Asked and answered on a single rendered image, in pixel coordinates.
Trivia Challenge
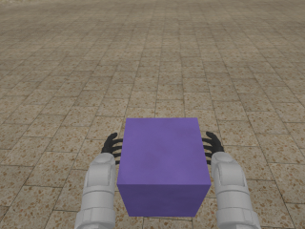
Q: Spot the robot right hand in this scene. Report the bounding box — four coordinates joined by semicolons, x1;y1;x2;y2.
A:
201;132;224;165

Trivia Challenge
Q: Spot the carton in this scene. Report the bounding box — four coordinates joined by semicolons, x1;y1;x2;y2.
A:
116;117;212;218

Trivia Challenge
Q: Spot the robot right forearm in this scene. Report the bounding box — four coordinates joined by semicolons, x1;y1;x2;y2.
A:
211;152;261;229

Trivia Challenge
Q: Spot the robot left hand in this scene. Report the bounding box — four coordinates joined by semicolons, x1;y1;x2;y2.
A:
101;133;123;165

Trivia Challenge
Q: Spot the robot left forearm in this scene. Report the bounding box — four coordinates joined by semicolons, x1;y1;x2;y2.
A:
73;153;116;229

